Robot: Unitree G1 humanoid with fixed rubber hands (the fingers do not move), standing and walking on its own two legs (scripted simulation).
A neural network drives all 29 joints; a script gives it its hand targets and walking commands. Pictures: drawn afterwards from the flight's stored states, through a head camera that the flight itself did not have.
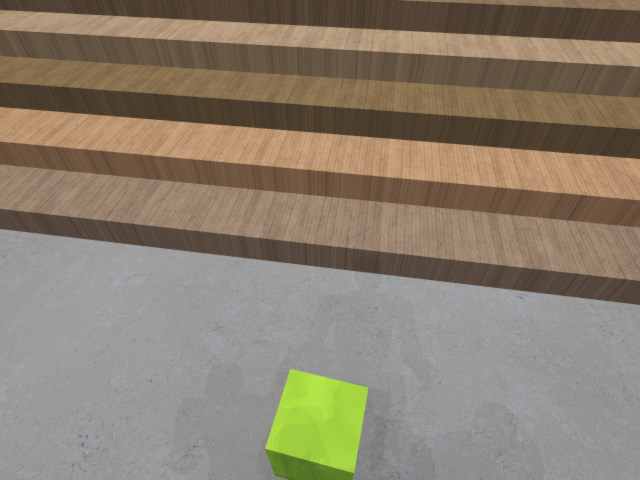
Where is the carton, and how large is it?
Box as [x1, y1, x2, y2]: [265, 369, 368, 479]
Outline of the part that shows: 290,369 265,447 274,474 289,479 352,479 368,387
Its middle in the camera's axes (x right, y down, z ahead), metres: -0.01 +0.51 +1.04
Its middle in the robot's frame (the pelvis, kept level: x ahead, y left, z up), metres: +0.40 +0.04 -0.64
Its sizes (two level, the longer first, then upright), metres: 0.210 0.200 0.250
